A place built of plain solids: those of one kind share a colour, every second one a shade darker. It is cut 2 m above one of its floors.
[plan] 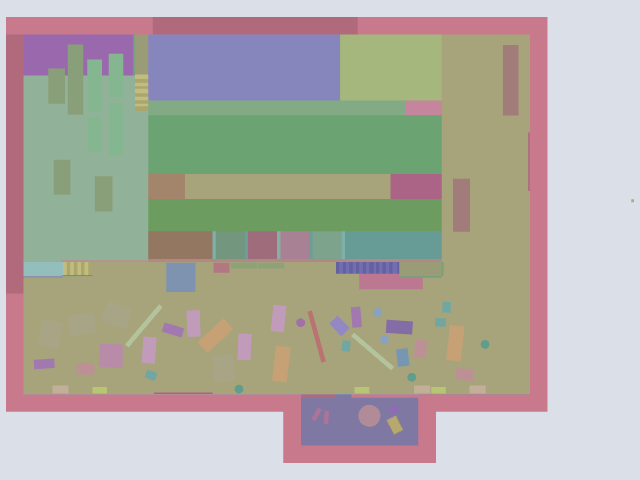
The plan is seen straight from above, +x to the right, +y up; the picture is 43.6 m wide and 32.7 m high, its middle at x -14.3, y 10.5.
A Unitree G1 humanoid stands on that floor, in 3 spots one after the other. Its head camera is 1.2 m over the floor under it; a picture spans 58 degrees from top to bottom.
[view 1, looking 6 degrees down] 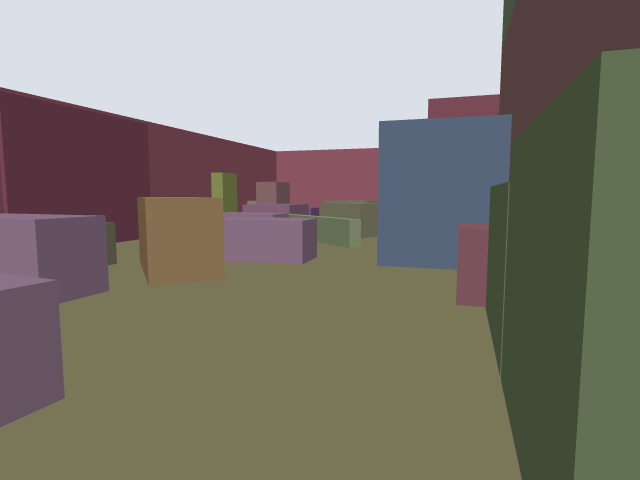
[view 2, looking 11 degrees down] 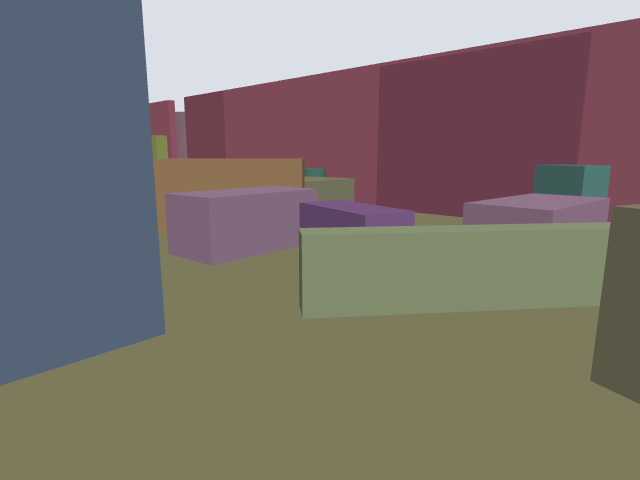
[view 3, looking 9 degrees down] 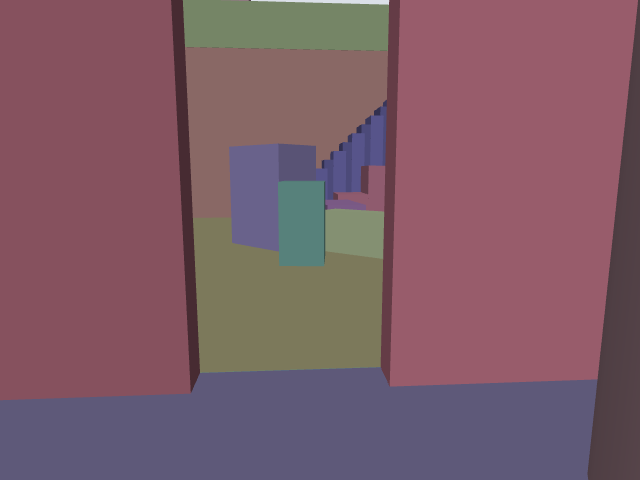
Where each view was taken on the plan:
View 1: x -15.61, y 8.28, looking -162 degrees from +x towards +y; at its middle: cant_low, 10.80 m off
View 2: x -27.45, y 8.28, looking -47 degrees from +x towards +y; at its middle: cant_low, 3.14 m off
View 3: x -12.70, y -2.50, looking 86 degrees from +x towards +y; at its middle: bin_low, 5.47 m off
